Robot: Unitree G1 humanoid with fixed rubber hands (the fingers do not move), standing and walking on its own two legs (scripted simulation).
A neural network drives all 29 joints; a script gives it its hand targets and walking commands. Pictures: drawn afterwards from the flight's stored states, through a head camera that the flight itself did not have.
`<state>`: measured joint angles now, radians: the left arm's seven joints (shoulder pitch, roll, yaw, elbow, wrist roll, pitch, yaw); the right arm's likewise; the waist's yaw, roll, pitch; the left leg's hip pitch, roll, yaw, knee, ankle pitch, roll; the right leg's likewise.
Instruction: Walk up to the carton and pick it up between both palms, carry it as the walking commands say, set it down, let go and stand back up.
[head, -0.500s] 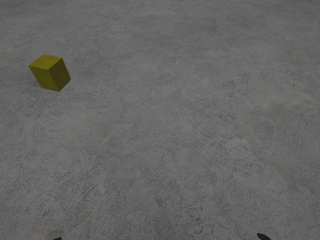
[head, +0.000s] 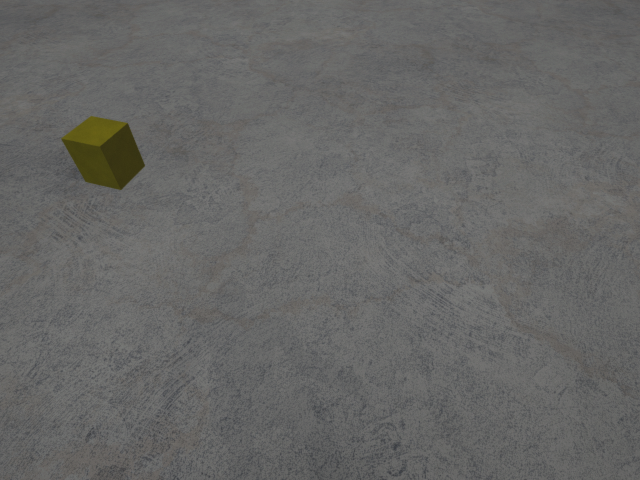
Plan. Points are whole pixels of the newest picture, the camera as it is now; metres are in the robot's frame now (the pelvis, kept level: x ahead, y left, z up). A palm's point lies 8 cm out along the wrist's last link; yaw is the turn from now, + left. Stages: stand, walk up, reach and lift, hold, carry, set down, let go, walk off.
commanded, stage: stand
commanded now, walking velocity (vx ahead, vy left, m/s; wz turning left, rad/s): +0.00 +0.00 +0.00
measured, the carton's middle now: (106, 153) +1.64 +1.02 -0.66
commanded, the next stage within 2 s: walk up in 0.62 s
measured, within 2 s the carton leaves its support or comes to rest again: neither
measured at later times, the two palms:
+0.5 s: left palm out of the picture +0.08 +0.30 -0.11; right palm out of the picture +0.08 -0.30 -0.12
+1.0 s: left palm out of the picture +0.02 +0.33 -0.12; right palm out of the picture +0.15 -0.24 -0.12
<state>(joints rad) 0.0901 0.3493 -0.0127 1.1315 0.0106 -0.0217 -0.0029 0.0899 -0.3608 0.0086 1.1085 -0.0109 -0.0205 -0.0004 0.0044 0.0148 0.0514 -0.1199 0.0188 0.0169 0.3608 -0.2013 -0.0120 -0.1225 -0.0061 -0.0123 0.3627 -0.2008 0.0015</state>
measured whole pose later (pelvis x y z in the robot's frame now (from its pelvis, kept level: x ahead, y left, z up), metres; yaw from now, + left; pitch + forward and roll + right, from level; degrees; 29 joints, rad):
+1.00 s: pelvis +0.02 +0.04 +0.00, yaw +6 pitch -1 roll +1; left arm 0.25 0.31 0.07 1.06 0.03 -0.02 0.04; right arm 0.12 -0.34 -0.07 0.96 -0.03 0.07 0.11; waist -0.01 0.01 0.04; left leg -0.52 0.08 0.02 1.03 -0.29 -0.05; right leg -0.08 -0.15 -0.12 0.38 -0.26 0.08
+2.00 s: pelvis +0.43 +0.31 -0.03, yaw +26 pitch +0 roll +0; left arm 0.44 0.19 0.05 1.14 0.00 -0.05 -0.01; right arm 0.01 -0.20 -0.04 0.96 -0.04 -0.07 0.03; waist 0.11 0.02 0.10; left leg -0.44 0.05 0.14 0.65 -0.21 0.05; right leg -0.19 -0.14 -0.10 1.01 -0.49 0.01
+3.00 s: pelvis +0.87 +0.57 -0.03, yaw +27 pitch +1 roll +1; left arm 0.43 0.20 0.05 1.14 0.01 -0.05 -0.01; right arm 0.05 -0.17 -0.05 0.99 -0.04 -0.07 0.02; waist 0.10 -0.02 0.08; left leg -0.42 0.08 0.16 0.63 -0.22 0.00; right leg -0.29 -0.16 -0.06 1.09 -0.46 -0.01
